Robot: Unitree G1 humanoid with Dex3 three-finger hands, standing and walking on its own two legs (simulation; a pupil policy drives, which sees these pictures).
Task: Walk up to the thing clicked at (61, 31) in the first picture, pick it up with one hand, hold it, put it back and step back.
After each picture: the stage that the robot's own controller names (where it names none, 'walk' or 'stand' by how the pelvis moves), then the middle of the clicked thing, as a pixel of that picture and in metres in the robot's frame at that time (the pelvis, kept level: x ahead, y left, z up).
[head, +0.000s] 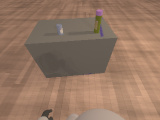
stand; (59, 29) +0.94 +0.43 +0.03
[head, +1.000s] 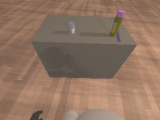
walk; (71, 28) +0.87 +0.24 +0.05
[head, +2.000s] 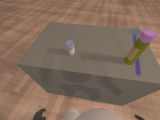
stand; (70, 48) +0.53 +0.20 +0.06
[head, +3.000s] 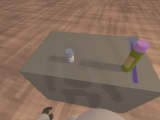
stand; (69, 56) +0.50 +0.21 +0.03
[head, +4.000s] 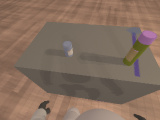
stand; (68, 49) +0.51 +0.21 +0.05
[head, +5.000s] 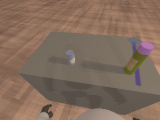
stand; (70, 57) +0.48 +0.19 +0.03
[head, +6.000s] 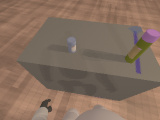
stand; (71, 45) +0.54 +0.18 +0.04
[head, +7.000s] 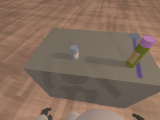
stand; (74, 52) +0.53 +0.17 +0.03
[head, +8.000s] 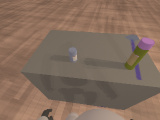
stand; (73, 55) +0.51 +0.18 +0.03
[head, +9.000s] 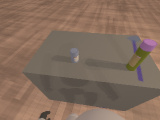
stand; (74, 55) +0.50 +0.16 +0.03
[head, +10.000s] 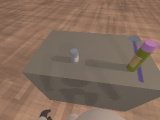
stand; (74, 56) +0.50 +0.16 +0.03
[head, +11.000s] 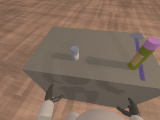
rise first; (75, 53) +0.51 +0.17 +0.03
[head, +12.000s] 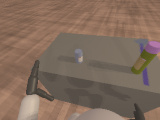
go down; (78, 56) +0.51 +0.17 +0.03
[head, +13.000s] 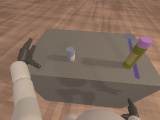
go down; (70, 54) +0.51 +0.16 +0.04
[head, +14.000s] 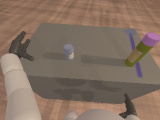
go down; (69, 52) +0.49 +0.16 +0.06
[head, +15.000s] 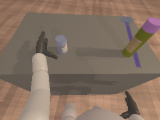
close in; (61, 45) +0.50 +0.17 +0.09
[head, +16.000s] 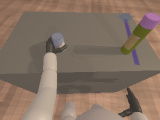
close; (59, 43) +0.51 +0.18 +0.10
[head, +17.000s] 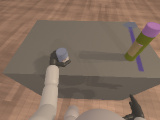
lift; (63, 57) +0.42 +0.18 +0.09
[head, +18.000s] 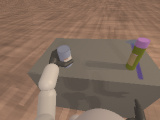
lift; (65, 56) +0.32 +0.17 +0.23
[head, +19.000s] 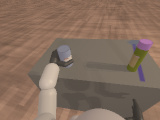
hold; (65, 56) +0.33 +0.17 +0.23
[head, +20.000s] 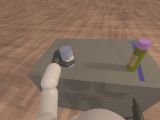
hold; (67, 57) +0.33 +0.16 +0.22
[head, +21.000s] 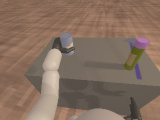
crouch; (67, 44) +0.40 +0.16 +0.26
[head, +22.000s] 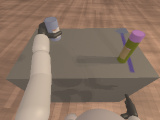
lower; (53, 29) +0.51 +0.21 +0.25
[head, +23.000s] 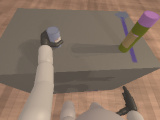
lower; (54, 38) +0.53 +0.19 +0.12
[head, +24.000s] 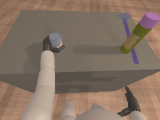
lower; (56, 43) +0.50 +0.19 +0.10
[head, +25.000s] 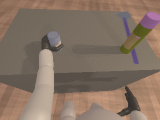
lower; (55, 42) +0.51 +0.19 +0.10
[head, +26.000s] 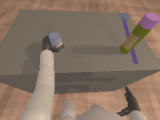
lower; (56, 42) +0.51 +0.19 +0.10
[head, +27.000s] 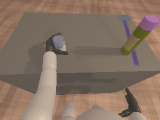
open; (60, 45) +0.49 +0.17 +0.09
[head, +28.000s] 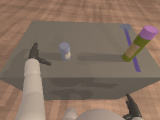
sink last; (65, 51) +0.48 +0.16 +0.08
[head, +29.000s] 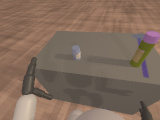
stand; (76, 53) +0.52 +0.17 +0.08
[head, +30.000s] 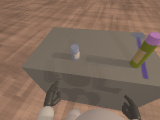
stand; (75, 52) +0.50 +0.17 +0.07
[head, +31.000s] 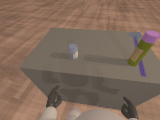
stand; (73, 52) +0.51 +0.17 +0.08
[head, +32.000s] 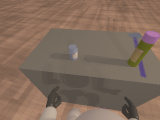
stand; (73, 52) +0.50 +0.17 +0.08
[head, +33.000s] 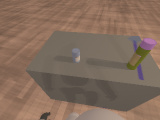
stand; (76, 55) +0.51 +0.15 +0.03
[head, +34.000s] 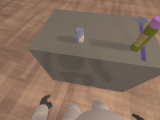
walk; (79, 35) +0.63 +0.12 +0.05
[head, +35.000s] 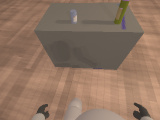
walk; (73, 16) +0.93 +0.25 +0.06
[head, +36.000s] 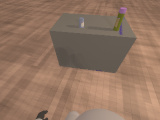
stand; (81, 22) +1.11 +0.18 +0.04
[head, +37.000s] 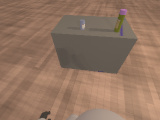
stand; (82, 24) +1.11 +0.17 +0.03
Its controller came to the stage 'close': yes
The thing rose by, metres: 0.23
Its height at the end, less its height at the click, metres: +0.00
